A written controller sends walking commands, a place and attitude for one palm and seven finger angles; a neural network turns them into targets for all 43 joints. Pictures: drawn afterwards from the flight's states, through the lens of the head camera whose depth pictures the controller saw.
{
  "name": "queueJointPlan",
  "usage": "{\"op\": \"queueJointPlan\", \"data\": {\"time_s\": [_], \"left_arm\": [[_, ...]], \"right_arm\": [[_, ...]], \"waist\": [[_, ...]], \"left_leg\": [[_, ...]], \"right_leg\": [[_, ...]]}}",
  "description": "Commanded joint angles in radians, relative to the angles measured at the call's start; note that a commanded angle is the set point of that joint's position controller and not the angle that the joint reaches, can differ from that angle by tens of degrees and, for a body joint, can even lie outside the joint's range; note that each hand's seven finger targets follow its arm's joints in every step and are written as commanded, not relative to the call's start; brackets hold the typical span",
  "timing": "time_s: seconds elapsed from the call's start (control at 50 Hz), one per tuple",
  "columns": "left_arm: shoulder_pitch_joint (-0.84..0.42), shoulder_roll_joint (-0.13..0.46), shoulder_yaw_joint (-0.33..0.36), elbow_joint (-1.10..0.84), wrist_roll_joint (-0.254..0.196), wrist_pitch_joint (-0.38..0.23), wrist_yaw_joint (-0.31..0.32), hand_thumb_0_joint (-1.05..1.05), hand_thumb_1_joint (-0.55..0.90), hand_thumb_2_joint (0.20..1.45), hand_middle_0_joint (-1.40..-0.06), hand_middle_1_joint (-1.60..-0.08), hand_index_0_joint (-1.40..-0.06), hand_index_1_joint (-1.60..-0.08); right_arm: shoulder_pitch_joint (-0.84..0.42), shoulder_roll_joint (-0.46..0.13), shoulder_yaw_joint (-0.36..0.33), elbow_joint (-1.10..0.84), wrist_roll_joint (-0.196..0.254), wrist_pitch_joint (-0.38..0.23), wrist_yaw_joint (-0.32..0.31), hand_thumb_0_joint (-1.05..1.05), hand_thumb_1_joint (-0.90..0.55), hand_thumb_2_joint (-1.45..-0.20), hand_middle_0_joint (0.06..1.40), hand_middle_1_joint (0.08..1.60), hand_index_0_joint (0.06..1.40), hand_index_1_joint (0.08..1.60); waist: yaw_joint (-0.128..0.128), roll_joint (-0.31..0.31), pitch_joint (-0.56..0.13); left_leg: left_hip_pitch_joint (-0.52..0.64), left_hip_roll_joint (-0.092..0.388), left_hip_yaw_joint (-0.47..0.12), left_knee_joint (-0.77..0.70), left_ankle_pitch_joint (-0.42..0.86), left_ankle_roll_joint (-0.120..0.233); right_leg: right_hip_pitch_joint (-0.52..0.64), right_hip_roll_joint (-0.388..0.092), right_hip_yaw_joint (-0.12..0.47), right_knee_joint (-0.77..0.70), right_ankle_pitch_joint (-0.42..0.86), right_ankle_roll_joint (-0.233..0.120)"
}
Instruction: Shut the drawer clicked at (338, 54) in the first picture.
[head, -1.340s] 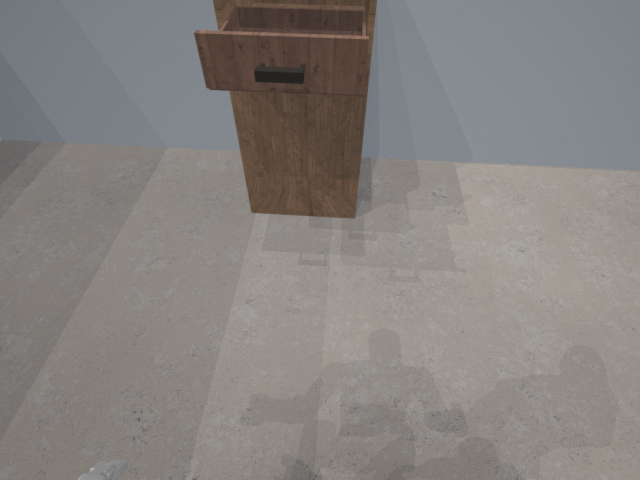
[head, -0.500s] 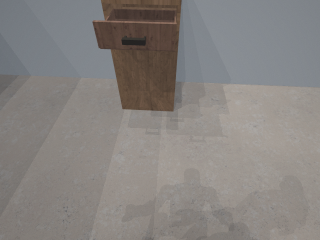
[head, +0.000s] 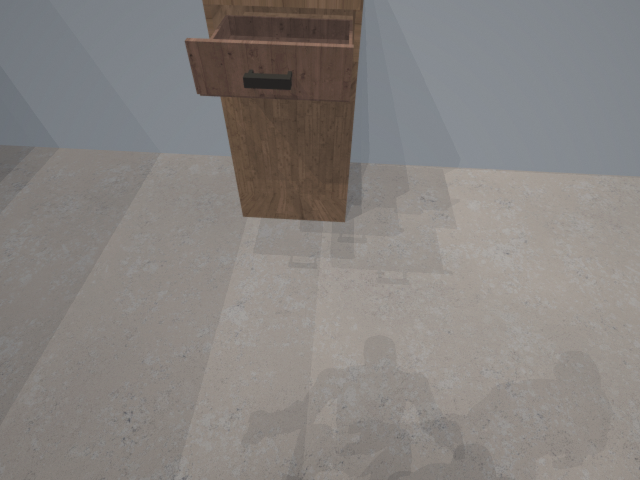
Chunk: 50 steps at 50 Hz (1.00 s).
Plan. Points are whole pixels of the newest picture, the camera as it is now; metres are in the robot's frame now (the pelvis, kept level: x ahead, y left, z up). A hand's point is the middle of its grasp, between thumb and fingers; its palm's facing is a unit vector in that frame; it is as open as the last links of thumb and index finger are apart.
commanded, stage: look at it before walking up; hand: left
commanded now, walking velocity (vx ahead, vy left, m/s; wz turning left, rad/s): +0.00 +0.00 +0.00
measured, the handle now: (269, 77) +1.02 +0.19 +0.02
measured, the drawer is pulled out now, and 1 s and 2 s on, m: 0.27 0.27 0.27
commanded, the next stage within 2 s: walk to a spot facing it in 0.10 s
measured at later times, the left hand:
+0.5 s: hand out of the picture +0.03 +0.22 -0.19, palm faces +0.02 -0.98 -0.19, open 7.4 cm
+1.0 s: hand (237, 370) +0.33 +0.17 -0.19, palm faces -0.05 -0.98 -0.20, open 7.3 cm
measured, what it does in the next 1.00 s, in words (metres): walks ahead: right foot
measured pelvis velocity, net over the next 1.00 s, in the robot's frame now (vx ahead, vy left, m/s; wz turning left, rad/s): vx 0.24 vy -0.01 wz -0.04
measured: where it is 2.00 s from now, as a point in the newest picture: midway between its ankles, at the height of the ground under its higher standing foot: (329, 369)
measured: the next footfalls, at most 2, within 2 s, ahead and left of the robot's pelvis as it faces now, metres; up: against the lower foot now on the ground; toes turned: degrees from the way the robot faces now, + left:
right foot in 0.86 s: +0.33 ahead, -0.12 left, +0.00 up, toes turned -11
left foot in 1.22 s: +0.46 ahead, +0.12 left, +0.00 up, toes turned +8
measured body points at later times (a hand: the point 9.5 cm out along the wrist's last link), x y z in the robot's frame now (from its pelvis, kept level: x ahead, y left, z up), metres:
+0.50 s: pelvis +0.05 +0.03 -0.02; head +0.04 +0.04 +0.43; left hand +0.03 +0.27 -0.18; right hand +0.05 -0.23 -0.16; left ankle +0.00 +0.13 -0.75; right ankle +0.00 -0.11 -0.74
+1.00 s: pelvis +0.24 -0.01 -0.02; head +0.25 -0.01 +0.43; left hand +0.33 +0.22 -0.17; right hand +0.16 -0.23 -0.18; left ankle +0.18 +0.11 -0.66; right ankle +0.29 -0.11 -0.75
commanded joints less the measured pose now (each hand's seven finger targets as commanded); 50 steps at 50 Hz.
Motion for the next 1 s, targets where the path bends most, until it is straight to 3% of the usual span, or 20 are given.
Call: {"op": "queueJointPlan", "data": {"time_s": [0.0, 0.18, 0.22, 0.3, 0.36, 0.4, 0.42, 0.44, 0.46, 0.48, 0.5, 0.54, 0.62, 0.7, 0.78, 0.8, 0.82, 0.84, 0.9, 0.98], "left_arm": [[-0.04, 0.212, 0.046, -0.062, -0.007, -0.02, 0.01, 0.0, 0.9, 0.9, -0.2, -0.3, -0.2, -0.3], [-0.037, 0.211, 0.045, -0.059, -0.005, -0.017, 0.008, 0.0, 0.9, 0.9, -0.2, -0.3, -0.2, -0.3], [0.045, 0.086, 0.021, -0.024, -0.003, 0.003, 0.012, 0.0, 0.9, 0.9, -0.2, -0.3, -0.2, -0.3], [0.131, 0.117, 0.044, -0.029, 0.006, 0.017, -0.002, 0.0, 0.9, 0.9, -0.2, -0.3, -0.2, -0.3], [0.181, 0.123, 0.066, -0.041, 0.001, 0.002, 0.0, 0.0, 0.9, 0.9, -0.2, -0.3, -0.2, -0.3], [0.169, 0.099, 0.07, -0.052, 0.001, -0.008, 0.0, 0.0, 0.9, 0.9, -0.2, -0.3, -0.2, -0.3], [0.148, 0.07, 0.069, -0.057, 0.0, -0.008, -0.001, 0.0, 0.9, 0.9, -0.2, -0.3, -0.2, -0.3], [0.13, 0.03, 0.064, -0.069, 0.002, -0.007, -0.008, 0.0, 0.9, 0.9, -0.2, -0.3, -0.2, -0.3], [0.076, -0.028, 0.055, -0.099, 0.003, -0.01, -0.009, 0.0, 0.9, 0.9, -0.2, -0.3, -0.2, -0.3], [-0.006, -0.024, 0.055, -0.141, 0.01, -0.023, -0.003, 0.0, 0.9, 0.9, -0.2, -0.3, -0.2, -0.3], [-0.013, -0.03, 0.063, -0.138, 0.009, -0.029, -0.007, 0.0, 0.9, 0.9, -0.2, -0.3, -0.2, -0.3], [0.019, -0.055, 0.064, -0.119, 0.007, -0.032, -0.022, 0.0, 0.9, 0.9, -0.2, -0.3, -0.2, -0.3], [0.002, -0.119, 0.057, -0.124, 0.007, -0.018, -0.038, 0.0, 0.9, 0.9, -0.2, -0.3, -0.2, -0.3], [-0.057, -0.147, 0.057, -0.139, 0.0, -0.021, -0.041, 0.0, 0.9, 0.9, -0.2, -0.3, -0.2, -0.3], [0.195, -0.09, 0.082, -0.063, 0.01, -0.034, -0.028, 0.0, 0.9, 0.9, -0.2, -0.3, -0.2, -0.3], [0.348, -0.033, 0.099, -0.019, 0.017, -0.048, -0.019, 0.0, 0.9, 0.9, -0.2, -0.3, -0.2, -0.3], [0.454, 0.079, 0.128, 0.003, 0.02, -0.059, -0.002, 0.0, 0.9, 0.9, -0.2, -0.3, -0.2, -0.3], [0.471, 0.125, 0.135, 0.008, -0.003, -0.054, 0.006, 0.0, 0.9, 0.9, -0.2, -0.3, -0.2, -0.3], [0.194, -0.016, 0.092, -0.053, 0.002, -0.048, 0.016, 0.0, 0.9, 0.9, -0.2, -0.3, -0.2, -0.3], [0.113, -0.053, 0.077, -0.072, 0.016, -0.057, 0.021, 0.0, 0.9, 0.9, -0.2, -0.3, -0.2, -0.3]], "right_arm": [[-0.049, -0.205, -0.037, -0.062, 0.0, -0.019, -0.015, 0.0, -0.9, -0.9, 0.2, 0.3, 0.2, 0.3], [-0.049, -0.205, -0.035, -0.06, 0.001, -0.019, -0.014, 0.0, -0.9, -0.9, 0.2, 0.3, 0.2, 0.3], [0.025, -0.076, -0.006, -0.029, -0.008, -0.001, -0.007, 0.0, -0.9, -0.9, 0.2, 0.3, 0.2, 0.3], [0.07, -0.055, -0.016, -0.044, -0.018, 0.01, 0.001, 0.0, -0.9, -0.9, 0.2, 0.3, 0.2, 0.3], [0.107, -0.026, -0.026, -0.066, -0.015, -0.007, 0.0, 0.0, -0.9, -0.9, 0.2, 0.3, 0.2, 0.3], [0.16, -0.005, -0.029, -0.061, -0.01, -0.022, 0.001, 0.0, -0.9, -0.9, 0.2, 0.3, 0.2, 0.3], [0.222, 0.002, -0.031, -0.042, -0.009, -0.031, -0.001, 0.0, -0.9, -0.9, 0.2, 0.3, 0.2, 0.3], [0.302, -0.033, -0.043, -0.015, -0.013, -0.036, -0.004, 0.0, -0.9, -0.9, 0.2, 0.3, 0.2, 0.3], [0.42, -0.097, -0.065, 0.022, -0.023, -0.042, -0.01, 0.0, -0.9, -0.9, 0.2, 0.3, 0.2, 0.3], [0.493, -0.077, -0.061, 0.036, -0.022, -0.049, -0.024, 0.0, -0.9, -0.9, 0.2, 0.3, 0.2, 0.3], [0.478, -0.036, -0.053, 0.036, -0.016, -0.055, -0.031, 0.0, -0.9, -0.9, 0.2, 0.3, 0.2, 0.3], [0.425, 0.014, -0.045, 0.02, -0.012, -0.073, -0.036, 0.0, -0.9, -0.9, 0.2, 0.3, 0.2, 0.3], [0.437, 0.054, -0.044, 0.044, -0.01, -0.09, -0.042, 0.0, -0.9, -0.9, 0.2, 0.3, 0.2, 0.3], [0.45, 0.061, -0.045, 0.07, -0.014, -0.085, -0.042, 0.0, -0.9, -0.9, 0.2, 0.3, 0.2, 0.3], [0.408, 0.028, -0.055, 0.079, -0.005, -0.077, -0.041, 0.0, -0.9, -0.9, 0.2, 0.3, 0.2, 0.3], [0.4, 0.041, -0.056, 0.069, 0.0, -0.076, -0.033, 0.0, -0.9, -0.9, 0.2, 0.3, 0.2, 0.3], [0.448, 0.11, -0.046, 0.047, 0.015, -0.08, -0.021, 0.0, -0.9, -0.9, 0.2, 0.3, 0.2, 0.3], [0.399, 0.133, -0.048, 0.002, 0.015, -0.074, -0.022, 0.0, -0.9, -0.9, 0.2, 0.3, 0.2, 0.3], [0.28, 0.146, -0.061, -0.024, -0.011, -0.043, -0.008, 0.0, -0.9, -0.9, 0.2, 0.3, 0.2, 0.3], [0.358, 0.186, -0.062, -0.018, -0.018, 0.002, 0.001, 0.0, -0.9, -0.9, 0.2, 0.3, 0.2, 0.3]], "waist": [[0.001, 0.0, -0.06], [0.002, -0.004, -0.046], [0.005, -0.026, -0.067], [0.026, -0.121, 0.093], [0.017, -0.152, 0.088], [-0.012, -0.115, 0.09], [-0.042, -0.06, 0.086], [-0.067, 0.092, 0.1], [-0.112, 0.308, 0.125], [-0.129, 0.258, 0.18], [-0.102, 0.125, 0.203], [-0.059, 0.052, 0.155], [-0.037, 0.121, 0.127], [-0.038, 0.15, 0.137], [0.089, 0.113, -0.001], [0.157, 0.047, -0.083], [0.172, -0.172, -0.197], [0.146, -0.169, -0.209], [0.039, -0.085, 0.051], [-0.059, -0.086, 0.057]], "left_leg": [[0.016, 0.106, -0.083, -0.051, 0.156, 0.039], [0.01, 0.107, -0.088, -0.066, 0.128, 0.041], [0.001, 0.088, -0.056, -0.03, -0.018, 0.025], [-0.217, 0.015, -0.002, 0.111, -0.307, 0.03], [-0.239, 0.019, 0.05, 0.246, -0.232, 0.032], [-0.147, 0.035, 0.061, 0.169, -0.197, 0.037], [-0.034, 0.044, 0.044, 0.079, -0.176, 0.045], [0.081, 0.122, -0.101, -0.007, -0.195, 0.087], [0.153, 0.309, -0.355, -0.152, -0.222, 0.17], [0.19, 0.391, -0.465, -0.196, -0.063, 0.234], [0.204, 0.4, -0.422, -0.17, 0.076, 0.262], [0.206, 0.359, -0.278, -0.152, 0.258, 0.247], [0.184, 0.254, -0.055, -0.178, 0.325, 0.187], [0.113, 0.231, 0.046, -0.179, 0.424, 0.161], [0.073, 0.221, 0.11, 0.16, 0.709, 0.121], [-0.066, 0.184, 0.122, 0.39, 0.571, 0.087], [-0.324, 0.067, 0.153, 0.76, 0.07, 0.052], [-0.448, 0.006, 0.063, 1.046, -0.343, 0.057], [-0.465, 0.146, -0.018, 1.023, -0.158, 0.06], [-0.311, 0.153, 0.039, 0.764, -0.111, 0.015]], "right_leg": [[0.0, -0.129, 0.107, -0.07, 0.186, -0.025], [-0.009, -0.124, 0.104, -0.081, 0.131, -0.02], [-0.002, -0.118, 0.103, -0.077, -0.065, -0.006], [-0.059, -0.16, 0.226, -0.153, -0.467, -0.067], [-0.047, -0.248, 0.314, -0.182, -0.455, -0.143], [-0.109, -0.229, 0.252, -0.117, -0.335, -0.146], [-0.176, -0.172, 0.169, -0.025, -0.26, -0.12], [-0.303, -0.068, 0.07, 0.153, -0.236, -0.075], [-0.471, 0.027, -0.091, 0.451, -0.273, -0.026], [-0.615, -0.01, -0.033, 0.617, -0.332, -0.027], [-0.663, -0.066, 0.004, 0.699, -0.282, -0.032], [-0.638, -0.109, -0.006, 0.723, -0.205, -0.019], [-0.575, -0.108, -0.088, 0.58, -0.075, -0.007], [-0.389, -0.061, -0.16, 0.334, 0.015, -0.033], [-0.012, 0.007, -0.187, 0.211, 0.051, -0.085], [0.22, -0.037, -0.126, 0.169, 0.068, -0.108], [0.417, -0.324, 0.26, 0.074, -0.026, -0.216], [0.379, -0.506, 0.582, -0.095, -0.009, -0.293], [-0.103, -0.402, 0.306, -0.178, -0.282, -0.208], [-0.329, -0.311, 0.046, -0.224, -0.185, -0.149]]}}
